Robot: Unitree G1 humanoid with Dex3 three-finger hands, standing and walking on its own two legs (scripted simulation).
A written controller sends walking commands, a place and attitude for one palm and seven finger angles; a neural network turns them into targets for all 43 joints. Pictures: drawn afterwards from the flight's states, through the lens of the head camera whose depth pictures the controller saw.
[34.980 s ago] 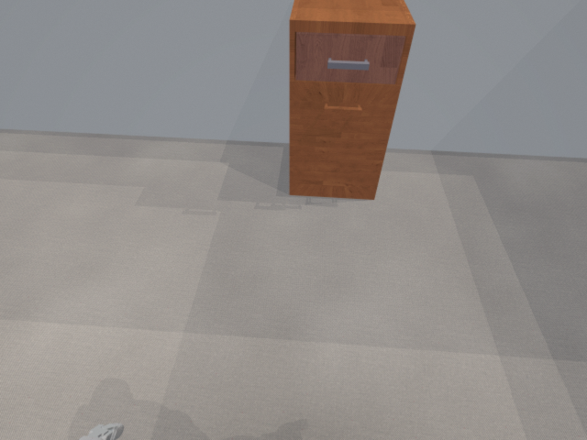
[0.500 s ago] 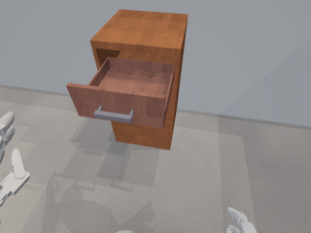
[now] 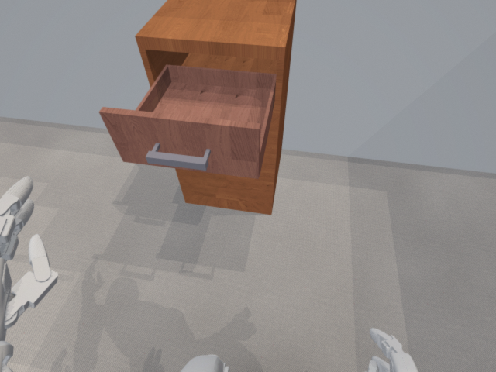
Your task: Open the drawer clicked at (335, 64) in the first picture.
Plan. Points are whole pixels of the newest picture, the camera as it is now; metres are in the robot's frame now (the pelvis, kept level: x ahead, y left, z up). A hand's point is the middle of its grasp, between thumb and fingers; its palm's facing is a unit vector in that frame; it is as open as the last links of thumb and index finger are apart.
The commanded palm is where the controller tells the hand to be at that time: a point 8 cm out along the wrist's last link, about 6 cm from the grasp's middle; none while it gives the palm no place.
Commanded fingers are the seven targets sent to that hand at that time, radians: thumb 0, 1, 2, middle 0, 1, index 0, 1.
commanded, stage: stop stepping back and stand still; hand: left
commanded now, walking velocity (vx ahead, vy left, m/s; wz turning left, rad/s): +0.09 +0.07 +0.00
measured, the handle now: (179, 155) +0.59 +0.21 -0.06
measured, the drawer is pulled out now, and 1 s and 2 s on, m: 0.30 0.30 0.30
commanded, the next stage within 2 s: let the arm hang, fingers relaxed in 0.08 s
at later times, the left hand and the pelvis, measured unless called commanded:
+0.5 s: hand out of the picture +0.12 +0.15 -0.15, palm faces +0.04 -0.99 -0.14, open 7.1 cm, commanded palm none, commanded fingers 0.00 0.90 0.90 -0.20 -0.30 -0.20 -0.30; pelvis +0.03 -0.01 +0.00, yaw +3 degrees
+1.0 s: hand out of the picture +0.02 +0.16 -0.16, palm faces +0.07 -0.98 -0.17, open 7.4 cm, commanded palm none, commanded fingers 0.00 0.90 0.90 -0.20 -0.30 -0.20 -0.30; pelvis +0.03 +0.00 +0.02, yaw +2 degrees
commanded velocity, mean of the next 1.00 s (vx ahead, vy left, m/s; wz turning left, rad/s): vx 0.00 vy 0.00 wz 0.00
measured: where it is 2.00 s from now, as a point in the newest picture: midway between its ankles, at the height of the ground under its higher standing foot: outside the picture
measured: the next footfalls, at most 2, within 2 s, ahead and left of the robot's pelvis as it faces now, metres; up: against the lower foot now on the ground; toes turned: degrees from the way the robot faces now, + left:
left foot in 0.16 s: +0.07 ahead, +0.10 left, +0.00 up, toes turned +3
right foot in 0.42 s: +0.08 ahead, -0.10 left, +0.00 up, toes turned +2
